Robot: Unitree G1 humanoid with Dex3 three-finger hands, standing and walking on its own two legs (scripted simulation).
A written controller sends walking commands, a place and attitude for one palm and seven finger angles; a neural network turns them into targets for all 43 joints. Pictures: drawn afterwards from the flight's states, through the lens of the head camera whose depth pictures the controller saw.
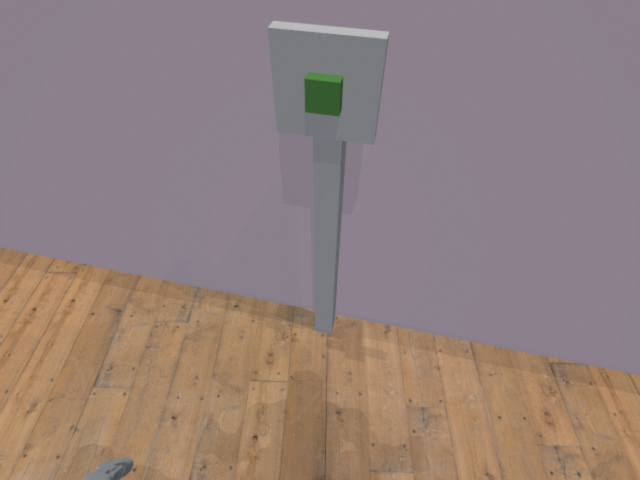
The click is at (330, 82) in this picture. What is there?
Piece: button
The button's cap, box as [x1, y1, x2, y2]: [304, 72, 342, 115]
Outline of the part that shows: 308,72 304,79 305,111 338,115 341,109 342,76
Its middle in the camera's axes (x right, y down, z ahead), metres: +0.00 -0.25 +0.66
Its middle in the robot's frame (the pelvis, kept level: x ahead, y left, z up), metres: +0.68 +0.03 +0.15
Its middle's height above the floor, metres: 0.92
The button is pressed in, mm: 0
